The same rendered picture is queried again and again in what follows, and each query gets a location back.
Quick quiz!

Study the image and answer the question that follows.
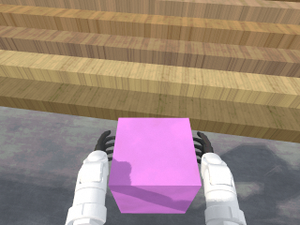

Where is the carton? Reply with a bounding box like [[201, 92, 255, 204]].
[[108, 117, 202, 214]]

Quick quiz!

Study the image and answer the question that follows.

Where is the right robot forearm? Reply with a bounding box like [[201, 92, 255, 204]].
[[200, 153, 247, 225]]

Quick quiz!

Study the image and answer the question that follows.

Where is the left robot forearm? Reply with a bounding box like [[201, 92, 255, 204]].
[[65, 150, 109, 225]]

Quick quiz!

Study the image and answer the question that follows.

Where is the right robot hand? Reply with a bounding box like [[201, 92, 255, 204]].
[[192, 131, 214, 164]]

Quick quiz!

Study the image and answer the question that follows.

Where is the left robot hand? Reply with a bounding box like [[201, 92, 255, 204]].
[[94, 130, 116, 161]]

